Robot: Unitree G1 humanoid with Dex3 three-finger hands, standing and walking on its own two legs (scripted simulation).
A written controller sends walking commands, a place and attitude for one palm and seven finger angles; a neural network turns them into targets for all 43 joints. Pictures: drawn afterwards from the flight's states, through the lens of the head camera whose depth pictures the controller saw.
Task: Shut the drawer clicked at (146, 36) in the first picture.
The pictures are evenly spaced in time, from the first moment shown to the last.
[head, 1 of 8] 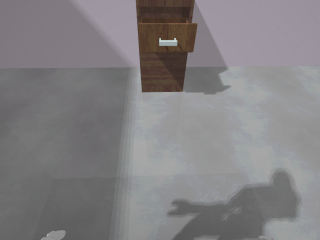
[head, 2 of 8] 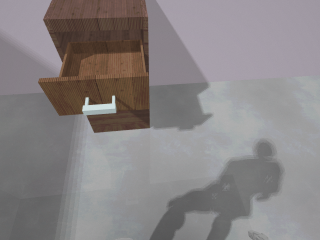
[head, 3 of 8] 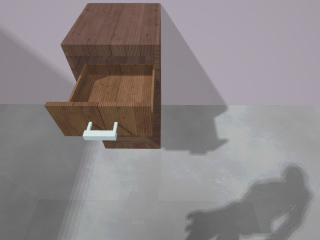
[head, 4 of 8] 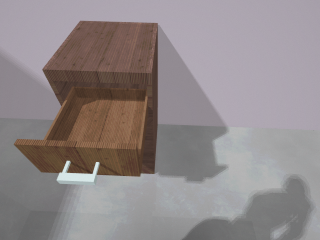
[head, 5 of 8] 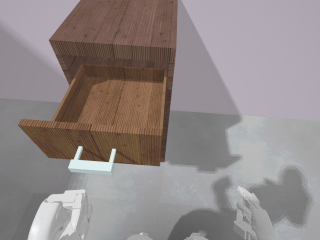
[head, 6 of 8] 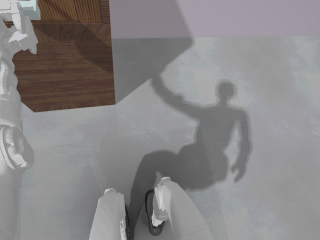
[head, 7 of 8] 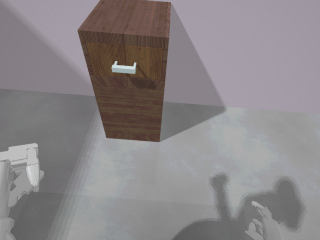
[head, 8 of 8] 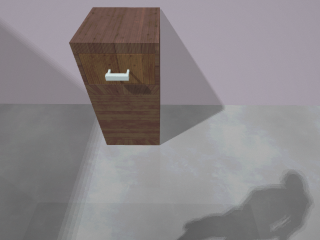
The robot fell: no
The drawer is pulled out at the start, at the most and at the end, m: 0.30 0.30 0.00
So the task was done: yes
